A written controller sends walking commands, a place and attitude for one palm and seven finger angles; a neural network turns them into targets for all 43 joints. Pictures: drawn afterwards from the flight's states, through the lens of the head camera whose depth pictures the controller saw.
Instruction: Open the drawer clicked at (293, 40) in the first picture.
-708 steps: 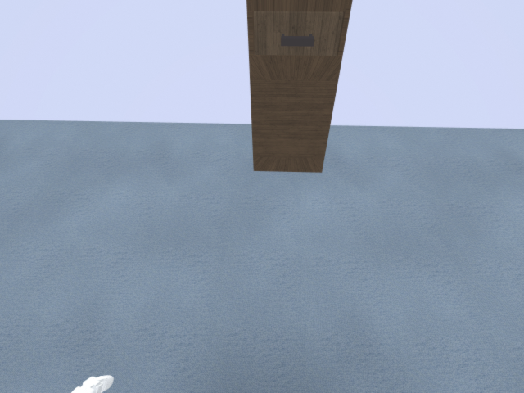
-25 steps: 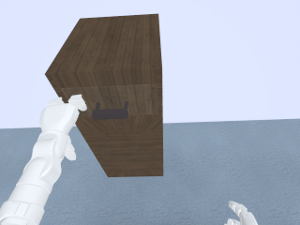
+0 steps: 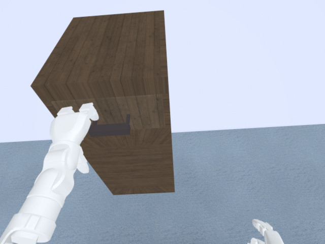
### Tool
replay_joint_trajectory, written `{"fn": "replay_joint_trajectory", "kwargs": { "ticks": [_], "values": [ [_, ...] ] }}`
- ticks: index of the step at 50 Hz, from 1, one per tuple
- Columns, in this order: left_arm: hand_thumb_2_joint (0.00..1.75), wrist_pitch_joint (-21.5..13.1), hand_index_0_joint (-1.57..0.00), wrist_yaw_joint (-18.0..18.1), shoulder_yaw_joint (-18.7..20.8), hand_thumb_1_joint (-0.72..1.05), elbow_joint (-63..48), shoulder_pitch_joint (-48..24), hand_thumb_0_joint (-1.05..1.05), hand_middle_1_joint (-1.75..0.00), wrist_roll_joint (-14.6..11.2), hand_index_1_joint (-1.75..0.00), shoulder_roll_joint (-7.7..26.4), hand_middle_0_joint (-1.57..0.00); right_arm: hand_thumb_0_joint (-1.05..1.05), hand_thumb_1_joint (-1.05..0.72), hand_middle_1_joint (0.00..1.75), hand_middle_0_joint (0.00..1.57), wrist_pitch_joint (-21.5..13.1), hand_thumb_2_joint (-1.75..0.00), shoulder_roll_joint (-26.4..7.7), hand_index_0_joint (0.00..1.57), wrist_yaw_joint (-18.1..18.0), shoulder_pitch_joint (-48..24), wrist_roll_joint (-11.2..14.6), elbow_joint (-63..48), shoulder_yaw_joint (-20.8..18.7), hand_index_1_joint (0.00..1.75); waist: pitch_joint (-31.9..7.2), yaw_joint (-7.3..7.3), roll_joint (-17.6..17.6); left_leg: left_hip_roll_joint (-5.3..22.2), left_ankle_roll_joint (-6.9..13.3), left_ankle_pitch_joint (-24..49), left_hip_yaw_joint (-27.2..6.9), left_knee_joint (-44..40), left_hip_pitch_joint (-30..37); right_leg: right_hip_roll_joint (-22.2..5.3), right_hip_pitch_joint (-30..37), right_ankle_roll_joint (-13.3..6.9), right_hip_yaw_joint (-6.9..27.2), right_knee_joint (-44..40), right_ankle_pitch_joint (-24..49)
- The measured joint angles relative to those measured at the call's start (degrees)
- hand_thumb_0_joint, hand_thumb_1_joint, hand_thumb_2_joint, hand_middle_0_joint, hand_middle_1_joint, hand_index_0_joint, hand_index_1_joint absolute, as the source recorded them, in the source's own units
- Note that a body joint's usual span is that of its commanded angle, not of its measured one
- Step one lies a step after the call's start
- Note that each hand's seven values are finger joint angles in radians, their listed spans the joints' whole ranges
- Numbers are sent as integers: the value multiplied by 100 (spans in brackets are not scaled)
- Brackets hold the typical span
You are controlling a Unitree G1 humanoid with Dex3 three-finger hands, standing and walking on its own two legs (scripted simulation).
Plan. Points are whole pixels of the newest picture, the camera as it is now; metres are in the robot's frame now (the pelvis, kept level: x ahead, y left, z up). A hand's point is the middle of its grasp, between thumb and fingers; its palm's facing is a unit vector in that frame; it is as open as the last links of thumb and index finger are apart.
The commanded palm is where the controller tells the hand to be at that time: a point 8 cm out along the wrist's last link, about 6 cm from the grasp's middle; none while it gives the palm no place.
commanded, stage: move the hooked fingers above the handle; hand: left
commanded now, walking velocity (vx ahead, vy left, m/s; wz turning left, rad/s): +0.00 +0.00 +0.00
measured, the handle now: (110, 124) +0.47 +0.22 -0.01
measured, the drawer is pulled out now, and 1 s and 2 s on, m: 0.00 0.00 0.00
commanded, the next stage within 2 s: none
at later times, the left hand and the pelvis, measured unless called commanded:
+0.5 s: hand (101, 131) +0.40 +0.21 +0.04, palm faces -0.08 -0.06 -1.00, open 13.9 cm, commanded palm +0.39 +0.21 +0.10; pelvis -0.01 +0.02 +0.00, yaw +0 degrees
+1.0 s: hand (93, 129) +0.40 +0.24 +0.04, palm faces -0.10 -0.01 -0.99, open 13.8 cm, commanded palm +0.39 +0.22 +0.10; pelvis -0.02 +0.01 +0.00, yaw -1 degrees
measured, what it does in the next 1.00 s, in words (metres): stands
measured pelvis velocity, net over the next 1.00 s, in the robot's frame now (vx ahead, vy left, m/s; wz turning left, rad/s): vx -0.02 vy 0.01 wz -0.02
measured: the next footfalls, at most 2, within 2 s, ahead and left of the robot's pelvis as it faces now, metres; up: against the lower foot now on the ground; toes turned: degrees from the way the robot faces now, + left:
none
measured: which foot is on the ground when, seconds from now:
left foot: down 0.00-1.00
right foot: down 0.00-1.00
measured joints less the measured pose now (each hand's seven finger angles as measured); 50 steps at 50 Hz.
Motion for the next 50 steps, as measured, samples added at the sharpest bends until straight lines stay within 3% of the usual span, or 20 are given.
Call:
{"fn": "replay_joint_trajectory", "kwargs": {
  "ticks": [4, 8, 11, 14, 20, 25, 30, 34, 37, 43, 46, 50],
  "values": [
    [30, -246, -31, -63, -234, -49, -3, -87, 0, -120, 97, -120, -147, -32, 1, -90, 30, 21, 10, -90, 23, 20, -10, -12, -43, 3, -2, 30, -3, -6, -32, -27, 27, -37, 4, 87, -77, -23, -65, 26, -8, 70, -37],
    [30, -512, -32, 221, -268, -49, 190, -286, 0, -120, 272, -121, -251, -32, 1, -90, 30, 21, -2, -90, 81, 20, -16, -24, -62, 42, -7, 30, -24, -27, -72, -32, 48, -79, 44, 208, -205, -24, -193, 48, 21, 180, -68],
    [30, -448, -32, 502, -202, -49, 517, -550, 0, -120, 371, -121, -262, -32, 1, -90, 30, 20, 0, -90, 126, 20, 2, 6, -51, 80, -8, 30, -52, -54, -83, -30, 59, -95, 74, 280, -307, -20, -297, 62, 43, 247, -74],
    [30, -155, -32, 657, -171, -49, 899, -833, 0, -120, 403, -121, -249, -32, 1, -90, 30, 20, 30, -90, 145, 20, 38, 82, -29, 114, -4, 30, -78, -86, -62, -32, 71, -82, 90, 303, -378, -22, -366, 80, 55, 259, -56],
    [30, 313, -31, 360, -438, -49, 1555, -1287, 0, -120, 254, -120, -298, -32, 1, -90, 30, 21, 146, -90, 126, 20, 52, 332, 14, 185, 1, 30, -107, -176, -35, -60, 109, -17, 58, 263, -408, -55, -364, 124, 21, 178, 7],
    [30, -169, -31, 195, -627, -49, 1848, -1574, 0, -120, 278, -120, -428, -32, 1, -90, 30, 21, 121, -90, 117, 20, 3, 497, -28, 227, -39, 30, -83, -292, -89, -72, 123, -1, 51, 322, -502, -64, -444, 141, 3, 218, 23],
    [30, -674, -32, 717, -451, -49, 2258, -1960, 0, -120, 535, -121, -550, -32, 1, -90, 30, 21, 24, -90, 109, 20, 25, 591, -79, 271, -84, 30, -126, -397, -116, -49, 118, -34, 130, 495, -782, -37, -759, 144, 64, 427, -3],
    [30, -569, -32, 1192, -175, -49, 2599, -2139, 0, -123, 625, -121, -546, -35, 1, -90, 30, 20, 34, -90, 108, 20, 65, 657, -107, 297, -72, 30, -179, -440, -77, 6, 112, -26, 237, 521, -934, 13, -958, 148, 167, 492, 30],
    [30, -228, -32, 1311, -141, -49, 2854, -2166, 0, -125, 640, -121, -581, -38, 1, -90, 30, 20, 101, -90, 104, 20, 79, 712, -70, 332, -41, 30, -220, -443, -23, 45, 110, 9, 293, 435, -900, 43, -952, 144, 230, 425, 85],
    [30, 167, -32, 961, 54, -49, 3239, -2129, 0, -123, 462, -122, -377, -35, 1, -90, 30, 21, 183, -90, 158, 20, -23, 766, 37, 335, 39, 30, -227, -508, -41, 103, 78, 104, 310, 172, -628, 85, -706, 110, 269, 183, 198],
    [30, 59, -32, 679, 84, -49, 3271, -2042, 0, -122, 413, -122, -135, -34, 1, -90, 30, 21, 127, -90, 154, 20, -90, 812, 68, 266, 33, 30, -208, -523, -87, 122, 54, 121, 255, 114, -541, 101, -592, 80, 220, 83, 228],
    [30, -338, -32, 429, -237, -49, 2969, -1940, 0, -121, 370, -121, -9, -33, 1, -90, 30, 21, -31, -90, 70, 20, -113, 880, 45, 219, -95, 30, -146, -444, -116, 95, 37, 102, 109, 178, -555, 83, -526, 55, 71, 52, 206]
  ]
}}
